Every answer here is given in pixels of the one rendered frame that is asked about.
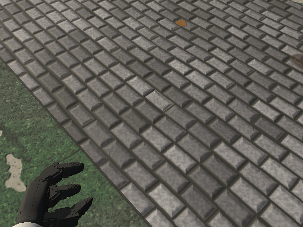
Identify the robot left hand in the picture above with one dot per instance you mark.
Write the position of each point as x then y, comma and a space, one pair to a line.
43, 193

